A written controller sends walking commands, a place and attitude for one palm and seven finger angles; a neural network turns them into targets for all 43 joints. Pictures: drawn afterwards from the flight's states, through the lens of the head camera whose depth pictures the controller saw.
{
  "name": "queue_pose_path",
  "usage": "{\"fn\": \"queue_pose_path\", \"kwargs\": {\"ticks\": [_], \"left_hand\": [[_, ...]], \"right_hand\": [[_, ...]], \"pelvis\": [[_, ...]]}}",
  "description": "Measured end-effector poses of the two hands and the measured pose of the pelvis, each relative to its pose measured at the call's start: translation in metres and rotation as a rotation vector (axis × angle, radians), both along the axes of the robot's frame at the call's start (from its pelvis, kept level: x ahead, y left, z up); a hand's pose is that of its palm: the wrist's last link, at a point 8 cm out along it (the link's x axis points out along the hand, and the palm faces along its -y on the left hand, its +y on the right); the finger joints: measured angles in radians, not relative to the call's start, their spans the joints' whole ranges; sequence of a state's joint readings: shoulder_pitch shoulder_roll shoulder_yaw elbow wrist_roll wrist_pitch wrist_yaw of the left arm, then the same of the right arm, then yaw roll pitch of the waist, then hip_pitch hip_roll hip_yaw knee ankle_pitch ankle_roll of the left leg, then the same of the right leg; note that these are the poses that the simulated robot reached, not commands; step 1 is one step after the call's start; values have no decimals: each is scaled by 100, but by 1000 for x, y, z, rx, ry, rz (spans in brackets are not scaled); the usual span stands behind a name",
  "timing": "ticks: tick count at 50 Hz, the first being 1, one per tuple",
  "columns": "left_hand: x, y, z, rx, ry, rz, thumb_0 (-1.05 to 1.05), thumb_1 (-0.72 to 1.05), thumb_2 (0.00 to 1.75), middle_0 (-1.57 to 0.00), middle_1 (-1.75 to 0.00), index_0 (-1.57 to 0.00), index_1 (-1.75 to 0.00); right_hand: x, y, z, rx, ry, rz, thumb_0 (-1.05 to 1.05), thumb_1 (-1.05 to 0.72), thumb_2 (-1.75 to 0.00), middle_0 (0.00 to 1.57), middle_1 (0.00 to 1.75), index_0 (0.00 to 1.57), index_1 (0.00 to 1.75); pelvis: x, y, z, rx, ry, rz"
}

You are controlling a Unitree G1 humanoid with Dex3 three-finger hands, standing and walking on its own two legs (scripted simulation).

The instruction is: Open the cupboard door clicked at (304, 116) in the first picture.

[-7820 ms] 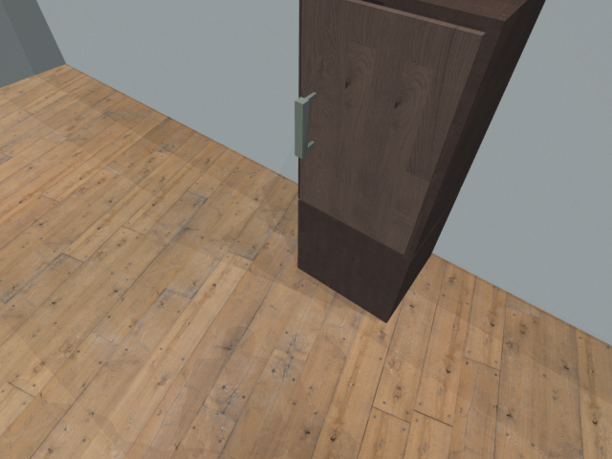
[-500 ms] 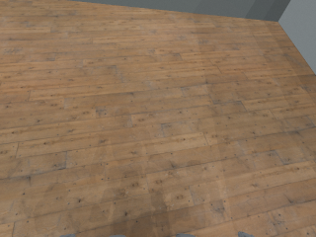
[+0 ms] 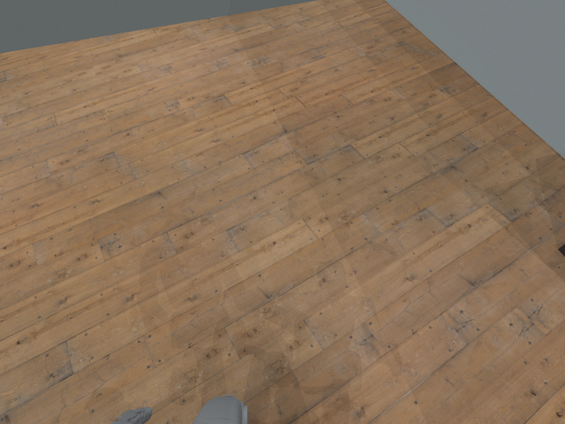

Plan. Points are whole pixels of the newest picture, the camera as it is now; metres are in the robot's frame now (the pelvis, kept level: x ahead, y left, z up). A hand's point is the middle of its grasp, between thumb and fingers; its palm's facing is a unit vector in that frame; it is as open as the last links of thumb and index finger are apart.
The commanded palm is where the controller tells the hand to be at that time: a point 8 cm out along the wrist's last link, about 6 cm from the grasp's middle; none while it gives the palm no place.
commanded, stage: turn to face it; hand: left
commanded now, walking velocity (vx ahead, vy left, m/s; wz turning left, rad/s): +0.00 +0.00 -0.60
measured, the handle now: out of the picture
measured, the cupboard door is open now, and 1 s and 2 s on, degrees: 0 0 0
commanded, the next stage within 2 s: take the last steps up to it in 1.92 s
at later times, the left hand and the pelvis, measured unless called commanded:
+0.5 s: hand (174, 380) +0.20 +0.20 -0.16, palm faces -0.31 -0.92 -0.23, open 7.4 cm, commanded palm none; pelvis +0.03 +0.02 +0.00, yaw -19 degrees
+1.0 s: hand (220, 349) +0.25 +0.13 -0.18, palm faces -0.56 -0.80 -0.19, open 7.4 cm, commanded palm none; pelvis +0.07 +0.01 +0.00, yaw -37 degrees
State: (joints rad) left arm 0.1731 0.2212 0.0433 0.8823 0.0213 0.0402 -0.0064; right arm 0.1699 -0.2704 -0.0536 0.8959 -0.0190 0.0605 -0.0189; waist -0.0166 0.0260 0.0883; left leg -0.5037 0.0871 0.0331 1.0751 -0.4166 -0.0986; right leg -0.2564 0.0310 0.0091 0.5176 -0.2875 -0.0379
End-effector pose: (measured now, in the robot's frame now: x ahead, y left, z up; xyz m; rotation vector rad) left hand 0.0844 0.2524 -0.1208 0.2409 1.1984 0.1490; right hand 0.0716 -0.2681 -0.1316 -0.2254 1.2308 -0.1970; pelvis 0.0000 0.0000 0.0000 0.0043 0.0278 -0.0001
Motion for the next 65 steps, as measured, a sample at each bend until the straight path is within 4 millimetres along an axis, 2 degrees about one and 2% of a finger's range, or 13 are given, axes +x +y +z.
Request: {"fn": "queue_pose_path", "kwargs": {"ticks": [5,10,13,19,24,29,31,35,41,46,49,57,65], "left_hand": [[6,-1,-9,-35,32,-31,0,91,89,-20,-30,-20,-30],[21,16,-28,-62,61,-63,0,91,89,-20,-30,-20,-30],[38,24,-32,-62,70,-97,0,91,89,-20,-30,-20,-30],[78,23,-17,-57,49,-187,1,91,89,-20,-30,-19,-30],[115,1,-8,-40,19,-290,0,91,90,-20,-30,-19,-30],[150,-38,-7,-12,-51,-407,0,91,90,-20,-30,-19,-30],[156,-52,-7,0,-77,-437,0,91,90,-20,-30,-19,-30],[155,-69,-3,5,-51,-477,0,91,89,-20,-30,-20,-30],[156,-79,-9,-25,11,-524,0,91,89,-20,-30,-20,-30],[174,-75,-27,-58,39,-548,0,91,89,-20,-30,-20,-30],[188,-74,-32,-61,56,-576,0,91,89,-20,-30,-20,-30],[223,-97,-15,-60,48,-685,1,91,89,-20,-30,-19,-30],[241,-163,-5,-33,-13,-845,0,91,90,-20,-30,-19,-30]], "right_hand": [[17,8,12,-13,-59,-26,1,-90,-90,20,30,20,30],[29,23,19,-50,-133,-58,1,-90,-90,20,30,20,30],[20,32,24,-63,-130,-73,1,-90,-90,20,30,20,30],[-16,39,29,-55,-67,-159,1,-90,-90,21,30,21,30],[-57,32,20,-31,-10,-269,1,-90,-90,21,30,21,30],[-101,12,-5,0,40,-384,1,-90,-90,21,30,21,30],[-113,3,-15,2,65,-423,1,-90,-90,21,30,21,30],[-117,-5,-9,-10,64,-476,1,-90,-90,20,30,20,30],[-97,-5,8,-26,-14,-510,1,-90,-90,20,30,20,30],[-79,6,16,-70,-74,-537,1,-90,-90,20,30,20,30],[-79,18,22,-85,-82,-553,1,-90,-90,20,30,20,30],[-113,45,30,-58,-26,-671,1,-90,-90,21,30,21,30],[-179,57,3,13,36,-842,1,-90,-90,21,30,21,30]], "pelvis": [[8,7,1,-2,5,-61],[20,25,-8,-22,12,-127],[22,31,-6,-18,4,-172],[27,33,5,-46,-1,-250],[29,26,5,-51,-2,-319],[30,5,-11,-23,-4,-384],[30,0,-16,-26,-4,-408],[32,-3,-8,-22,-6,-453],[43,-2,-1,-9,0,-518],[60,8,-8,-24,7,-579],[65,12,-7,-27,5,-628],[70,12,7,-55,6,-732],[58,-8,-3,-38,-4,-839]]}}
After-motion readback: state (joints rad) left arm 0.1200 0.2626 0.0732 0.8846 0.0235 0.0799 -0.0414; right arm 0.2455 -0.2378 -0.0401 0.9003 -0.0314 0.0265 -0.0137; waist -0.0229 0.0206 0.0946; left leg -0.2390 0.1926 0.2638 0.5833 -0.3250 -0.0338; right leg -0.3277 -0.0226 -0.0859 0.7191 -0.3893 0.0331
